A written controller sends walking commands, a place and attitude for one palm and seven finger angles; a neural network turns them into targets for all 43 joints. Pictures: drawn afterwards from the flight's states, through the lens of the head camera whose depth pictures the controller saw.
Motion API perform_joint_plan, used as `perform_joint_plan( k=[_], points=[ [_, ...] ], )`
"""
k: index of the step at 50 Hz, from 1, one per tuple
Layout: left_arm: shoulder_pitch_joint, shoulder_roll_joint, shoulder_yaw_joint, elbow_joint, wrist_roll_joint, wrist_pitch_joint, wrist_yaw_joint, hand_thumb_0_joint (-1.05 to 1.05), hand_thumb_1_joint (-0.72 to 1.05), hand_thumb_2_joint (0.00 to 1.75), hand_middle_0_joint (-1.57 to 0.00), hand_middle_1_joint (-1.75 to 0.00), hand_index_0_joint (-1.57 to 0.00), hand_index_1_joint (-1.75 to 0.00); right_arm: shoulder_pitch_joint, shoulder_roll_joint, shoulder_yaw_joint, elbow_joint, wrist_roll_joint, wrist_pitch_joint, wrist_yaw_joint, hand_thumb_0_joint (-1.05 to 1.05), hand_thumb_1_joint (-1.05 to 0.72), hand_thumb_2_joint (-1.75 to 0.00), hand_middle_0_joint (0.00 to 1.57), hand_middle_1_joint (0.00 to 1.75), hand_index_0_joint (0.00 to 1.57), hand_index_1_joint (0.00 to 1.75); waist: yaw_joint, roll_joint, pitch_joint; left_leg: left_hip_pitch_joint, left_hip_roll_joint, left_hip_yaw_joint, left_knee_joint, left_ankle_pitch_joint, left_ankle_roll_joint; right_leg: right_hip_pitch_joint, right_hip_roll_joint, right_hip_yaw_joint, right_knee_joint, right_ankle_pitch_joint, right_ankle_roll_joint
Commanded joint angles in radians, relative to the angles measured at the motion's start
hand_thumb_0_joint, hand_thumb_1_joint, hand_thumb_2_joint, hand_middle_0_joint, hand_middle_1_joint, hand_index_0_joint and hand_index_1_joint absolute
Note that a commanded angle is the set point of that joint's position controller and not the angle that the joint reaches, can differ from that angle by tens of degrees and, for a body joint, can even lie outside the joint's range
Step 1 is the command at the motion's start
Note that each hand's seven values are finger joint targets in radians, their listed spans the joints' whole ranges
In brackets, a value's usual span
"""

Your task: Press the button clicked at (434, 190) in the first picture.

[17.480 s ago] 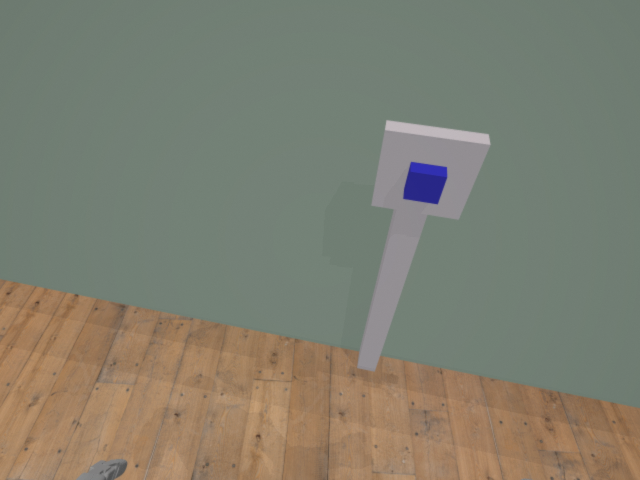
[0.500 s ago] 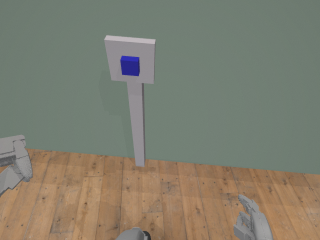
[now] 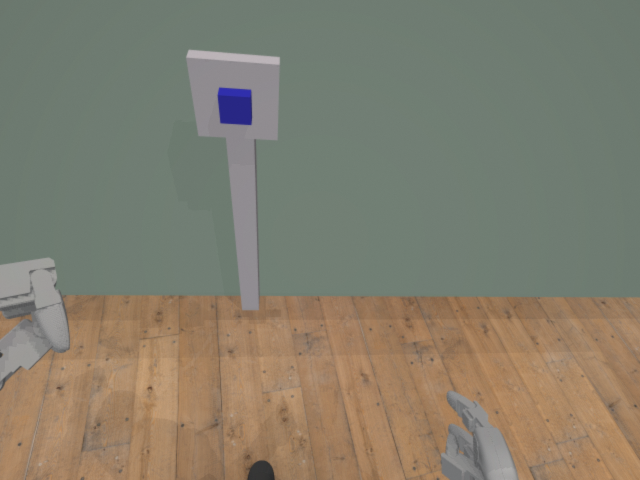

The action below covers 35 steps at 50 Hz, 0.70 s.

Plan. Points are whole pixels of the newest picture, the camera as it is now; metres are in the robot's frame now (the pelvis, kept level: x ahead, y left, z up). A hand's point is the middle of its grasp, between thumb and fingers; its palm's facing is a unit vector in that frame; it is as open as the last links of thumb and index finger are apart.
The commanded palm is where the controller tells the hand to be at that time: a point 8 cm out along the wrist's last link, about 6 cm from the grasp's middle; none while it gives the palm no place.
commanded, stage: stop stepping back and stand still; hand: left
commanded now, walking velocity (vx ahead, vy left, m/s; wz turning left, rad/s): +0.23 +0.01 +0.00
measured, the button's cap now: (235, 105) +0.72 +0.20 +0.06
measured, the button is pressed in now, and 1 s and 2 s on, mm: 0 0 0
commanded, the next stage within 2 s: let the arm hang, fingers relaxed in 1.44 s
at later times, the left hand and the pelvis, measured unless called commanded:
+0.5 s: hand (85, 438) +0.13 +0.19 +0.17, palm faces +0.27 -0.83 -0.49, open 3.1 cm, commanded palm +0.07 +0.25 +0.18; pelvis -0.07 -0.02 -0.01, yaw -3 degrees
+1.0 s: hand (21, 412) +0.14 +0.24 +0.17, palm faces +0.34 -0.82 -0.47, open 3.1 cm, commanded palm +0.09 +0.28 +0.18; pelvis -0.06 +0.01 +0.00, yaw -2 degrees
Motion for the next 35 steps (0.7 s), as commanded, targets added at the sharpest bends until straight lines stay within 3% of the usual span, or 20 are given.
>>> perform_joint_plan(
  k=[1, 2, 3, 4, 6, 8, 11, 12, 14, 15, 16, 18, 20, 22, 23, 24, 25, 27, 30, 35],
  points=[
    [0.112, 0.189, 0.172, -0.177, -0.013, -0.035, 0.006, 0.0, 0.9, 0.9, -1.3, -1.5, -1.3, -1.5, -0.037, -0.166, -0.069, -0.141, 0.015, -0.001, -0.023, 0.0, -0.9, -0.9, 0.2, 0.3, 0.2, 0.3, 0.022, 0.111, -0.18, 0.341, -0.051, 0.043, 0.127, -0.365, -0.112, -0.036, -0.087, 0.023, -0.459, 0.153, -0.068],
    [0.097, 0.187, 0.164, -0.194, -0.024, -0.043, 0.004, 0.0, 0.9, 0.9, -1.3, -1.5, -1.3, -1.5, -0.052, -0.16, -0.061, -0.138, 0.015, 0.02, -0.027, 0.0, -0.9, -0.9, 0.2, 0.3, 0.2, 0.3, 0.022, -0.045, -0.112, 0.361, -0.066, 0.004, 0.369, -0.322, -0.073, -0.224, -0.225, 0.139, -0.511, 0.226, -0.077],
    [0.09, 0.22, 0.197, -0.205, -0.028, -0.044, 0.012, 0.0, 0.9, 0.9, -1.3, -1.5, -1.3, -1.5, -0.069, -0.16, -0.053, -0.134, 0.014, 0.034, -0.029, 0.0, -0.9, -0.9, 0.2, 0.3, 0.2, 0.3, 0.028, -0.13, -0.105, 0.257, -0.074, -0.01, 0.541, -0.341, -0.059, -0.245, -0.345, 0.226, -0.518, 0.263, -0.108],
    [0.081, 0.244, 0.234, -0.231, -0.028, -0.042, 0.026, 0.0, 0.9, 0.9, -1.3, -1.5, -1.3, -1.5, -0.073, -0.16, -0.043, -0.148, 0.011, 0.032, -0.027, 0.0, -0.9, -0.9, 0.2, 0.3, 0.2, 0.3, 0.037, -0.094, -0.13, 0.107, -0.056, -0.033, 0.627, -0.375, -0.052, -0.133, -0.394, 0.229, -0.455, 0.438, -0.153],
    [0.023, 0.146, 0.138, -0.133, -0.018, -0.012, 0.003, 0.0, 0.9, 0.9, -1.3, -1.5, -1.3, -1.5, -0.044, -0.189, -0.072, -0.137, 0.058, 0.022, -0.032, 0.0, -0.9, -0.9, 0.2, 0.3, 0.2, 0.3, 0.018, -0.224, -0.093, -0.061, -0.06, -0.091, 0.689, -0.34, -0.056, -0.019, -0.327, 0.225, -0.387, 0.388, -0.146],
    [0.01, 0.097, 0.106, -0.018, 0.001, -0.003, 0.02, 0.0, 0.9, 0.9, -1.3, -1.5, -1.3, -1.5, -0.098, -0.176, -0.051, -0.125, 0.051, 0.009, -0.057, 0.0, -0.9, -0.9, 0.2, 0.3, 0.2, 0.3, 0.003, -0.104, 0.064, -0.036, -0.012, -0.058, 0.438, -0.344, -0.029, -0.018, -0.313, 0.183, -0.333, 0.584, -0.132],
    [-0.161, 0.078, 0.044, 0.013, 0.02, -0.01, 0.023, 0.0, 0.9, 0.9, -1.3, -1.5, -1.3, -1.5, -0.074, -0.212, -0.054, -0.094, 0.045, -0.019, -0.075, 0.0, -0.9, -0.9, 0.2, 0.3, 0.2, 0.3, -0.014, 0.004, 0.074, 0.231, -0.05, -0.02, 0.148, -0.24, 0.003, -0.086, -0.225, 0.092, -0.183, 0.538, -0.054],
    [-0.183, 0.08, 0.042, 0.036, 0.024, -0.013, 0.026, 0.0, 0.9, 0.9, -1.3, -1.5, -1.3, -1.5, -0.053, -0.225, -0.062, -0.095, 0.043, -0.026, -0.082, 0.0, -0.9, -0.9, 0.2, 0.3, 0.2, 0.3, -0.01, 0.07, 0.049, 0.317, -0.005, -0.097, 0.11, -0.176, 0.033, -0.121, -0.171, 0.078, -0.069, 0.511, -0.018],
    [-0.236, 0.093, 0.033, -0.032, 0.033, -0.023, 0.033, 0.0, 0.9, 0.9, -1.3, -1.5, -1.3, -1.5, -0.031, -0.234, -0.064, -0.12, 0.047, -0.032, -0.076, 0.0, -0.9, -0.9, 0.2, 0.3, 0.2, 0.3, -0.004, 0.176, -0.006, 0.435, 0.183, -0.415, 0.075, -0.095, 0.145, -0.286, -0.068, 0.048, 0.111, 0.232, 0.052],
    [-0.204, 0.108, 0.048, -0.055, 0.03, -0.03, 0.03, 0.0, 0.9, 0.9, -1.3, -1.5, -1.3, -1.5, -0.032, -0.2, -0.055, -0.111, 0.029, -0.044, -0.074, 0.0, -0.9, -0.9, 0.2, 0.3, 0.2, 0.3, -0.013, 0.233, -0.014, 0.427, 0.223, -0.547, -0.037, -0.207, 0.158, -0.332, -0.052, 0.065, 0.201, 0.05, 0.027],
    [-0.187, 0.142, 0.074, -0.12, 0.027, -0.038, 0.023, 0.0, 0.9, 0.9, -1.3, -1.5, -1.3, -1.5, -0.044, -0.187, -0.051, -0.11, 0.017, -0.053, -0.072, 0.0, -0.9, -0.9, 0.2, 0.3, 0.2, 0.3, 0.0, 0.213, -0.008, 0.351, 0.232, -0.561, -0.09, -0.315, 0.161, -0.297, -0.07, 0.099, 0.256, -0.001, 0.017],
    [-0.055, 0.114, 0.079, -0.129, 0.026, -0.024, 0.022, 0.0, 0.9, 0.9, -1.3, -1.5, -1.3, -1.5, -0.075, -0.181, -0.05, -0.127, 0.027, -0.056, -0.053, 0.0, -0.9, -0.9, 0.2, 0.3, 0.2, 0.3, 0.021, 0.137, 0.025, 0.097, 0.175, -0.388, -0.139, -0.53, 0.126, -0.094, -0.082, 0.066, 0.145, 0.039, 0.004],
    [0.076, 0.114, 0.111, -0.141, 0.023, -0.022, 0.027, 0.0, 0.9, 0.9, -1.3, -1.5, -1.3, -1.5, -0.08, -0.183, -0.051, -0.145, 0.035, -0.05, -0.046, 0.0, -0.9, -0.9, 0.2, 0.3, 0.2, 0.3, 0.03, 0.206, 0.009, -0.043, 0.106, -0.227, -0.12, -0.663, 0.063, 0.092, -0.054, -0.025, -0.044, 0.103, 0.0],
    [0.161, 0.119, 0.135, -0.11, 0.03, -0.028, 0.026, 0.0, 0.9, 0.9, -1.3, -1.5, -1.3, -1.5, -0.072, -0.176, -0.056, -0.162, 0.032, -0.026, -0.044, 0.0, -0.9, -0.9, 0.2, 0.3, 0.2, 0.3, 0.03, 0.179, 0.0, -0.167, 0.026, -0.12, 0.023, -0.685, 0.014, 0.204, -0.073, 0.001, -0.155, 0.102, -0.02],
    [0.161, 0.126, 0.145, -0.081, 0.036, -0.032, 0.026, 0.0, 0.9, 0.9, -1.3, -1.5, -1.3, -1.5, -0.072, -0.168, -0.063, -0.169, 0.029, -0.008, -0.044, 0.0, -0.9, -0.9, 0.2, 0.3, 0.2, 0.3, 0.032, 0.037, 0.032, -0.218, -0.04, -0.059, 0.254, -0.646, -0.012, 0.154, -0.161, 0.158, -0.285, -0.014, -0.062],
    [0.129, 0.132, 0.153, -0.068, 0.034, -0.028, 0.024, 0.0, 0.9, 0.9, -1.3, -1.5, -1.3, -1.5, -0.063, -0.168, -0.076, -0.165, 0.028, 0.011, -0.042, 0.0, -0.9, -0.9, 0.2, 0.3, 0.2, 0.3, 0.024, -0.166, 0.04, -0.213, -0.09, -0.014, 0.581, -0.562, -0.033, 0.003, -0.37, 0.496, -0.474, -0.23, -0.143],
    [0.04, 0.116, 0.131, -0.073, 0.029, -0.033, 0.025, 0.0, 0.9, 0.9, -1.3, -1.5, -1.3, -1.5, -0.067, -0.19, -0.084, -0.152, 0.025, 0.015, -0.04, 0.0, -0.9, -0.9, 0.2, 0.3, 0.2, 0.3, 0.016, -0.183, 0.096, -0.232, -0.084, -0.075, 0.781, -0.504, -0.04, -0.111, -0.454, 0.626, -0.545, -0.265, -0.172],
    [0.004, 0.106, 0.138, -0.002, 0.028, -0.058, 0.022, 0.0, 0.9, 0.9, -1.3, -1.5, -1.3, -1.5, -0.034, -0.183, -0.076, -0.119, 0.021, 0.007, -0.043, 0.0, -0.9, -0.9, 0.2, 0.3, 0.2, 0.3, -0.024, -0.096, 0.089, -0.201, -0.04, -0.123, 0.836, -0.411, -0.04, -0.139, -0.414, 0.501, -0.505, -0.126, -0.156],
    [-0.029, 0.07, 0.088, 0.084, 0.038, -0.07, 0.018, 0.0, 0.9, 0.9, -1.3, -1.5, -1.3, -1.5, -0.035, -0.172, -0.058, -0.098, 0.021, 0.006, -0.053, 0.0, -0.9, -0.9, 0.2, 0.3, 0.2, 0.3, -0.022, -0.045, 0.047, -0.116, -0.022, -0.062, 0.66, -0.305, -0.039, -0.07, -0.334, 0.256, -0.422, 0.237, -0.121],
    [-0.089, 0.052, 0.029, 0.032, 0.05, -0.07, 0.032, 0.0, 0.9, 0.9, -1.3, -1.5, -1.3, -1.5, -0.072, -0.174, -0.064, -0.115, 0.025, -0.039, -0.068, 0.0, -0.9, -0.9, 0.2, 0.3, 0.2, 0.3, 0.033, -0.175, 0.028, 0.105, -0.055, 0.019, 0.288, -0.317, -0.004, -0.012, -0.31, 0.188, -0.363, 0.396, -0.071]
  ],
)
